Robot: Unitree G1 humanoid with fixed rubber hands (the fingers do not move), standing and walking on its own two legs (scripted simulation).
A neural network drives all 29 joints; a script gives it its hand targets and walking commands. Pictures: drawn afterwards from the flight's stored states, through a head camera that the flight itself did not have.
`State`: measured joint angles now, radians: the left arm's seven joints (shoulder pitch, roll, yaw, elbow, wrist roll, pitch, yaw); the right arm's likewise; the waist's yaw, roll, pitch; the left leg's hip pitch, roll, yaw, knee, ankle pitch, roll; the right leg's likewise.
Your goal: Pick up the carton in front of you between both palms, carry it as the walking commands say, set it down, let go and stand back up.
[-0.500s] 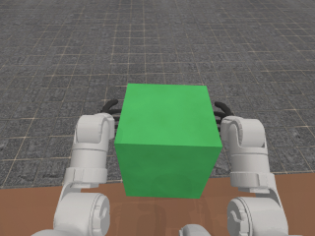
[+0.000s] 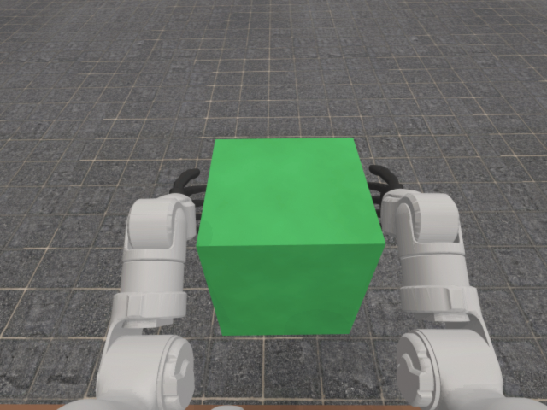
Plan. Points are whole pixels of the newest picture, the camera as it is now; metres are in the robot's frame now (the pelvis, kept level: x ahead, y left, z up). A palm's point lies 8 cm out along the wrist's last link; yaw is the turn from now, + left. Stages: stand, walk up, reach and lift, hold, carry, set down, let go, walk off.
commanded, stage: carry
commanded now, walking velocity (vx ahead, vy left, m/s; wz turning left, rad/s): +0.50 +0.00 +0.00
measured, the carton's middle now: (284, 240) +0.35 +0.00 +0.04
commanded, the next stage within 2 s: none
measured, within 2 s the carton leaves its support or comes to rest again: neither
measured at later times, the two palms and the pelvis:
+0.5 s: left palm (203, 106) +0.67 +0.18 +0.08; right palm (345, 106) +0.66 -0.12 +0.09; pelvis +0.31 +0.03 -0.03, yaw -1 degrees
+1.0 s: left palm (235, 37) +0.96 +0.13 +0.10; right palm (349, 36) +0.96 -0.17 +0.10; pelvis +0.60 -0.01 -0.03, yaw +1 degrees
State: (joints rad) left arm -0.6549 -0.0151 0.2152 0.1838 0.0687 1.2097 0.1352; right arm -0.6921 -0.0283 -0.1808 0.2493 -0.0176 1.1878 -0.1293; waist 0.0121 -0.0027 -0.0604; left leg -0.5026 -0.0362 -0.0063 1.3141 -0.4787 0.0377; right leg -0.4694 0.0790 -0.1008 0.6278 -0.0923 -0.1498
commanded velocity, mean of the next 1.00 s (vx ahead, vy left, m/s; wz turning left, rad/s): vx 0.50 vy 0.00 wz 0.00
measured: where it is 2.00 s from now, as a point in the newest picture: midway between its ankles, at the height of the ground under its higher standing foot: (279, 209)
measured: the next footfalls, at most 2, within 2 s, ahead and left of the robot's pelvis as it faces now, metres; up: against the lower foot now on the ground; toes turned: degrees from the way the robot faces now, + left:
left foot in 0.40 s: +0.44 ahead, +0.08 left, -0.02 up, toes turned +2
right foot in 0.96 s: +0.74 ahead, -0.09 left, -0.02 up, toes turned -7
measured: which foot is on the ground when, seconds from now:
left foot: up 0.00-0.38, down 0.40-0.96, up 0.98-1.00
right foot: down 0.00-0.42, up 0.44-0.94, down 0.96-1.00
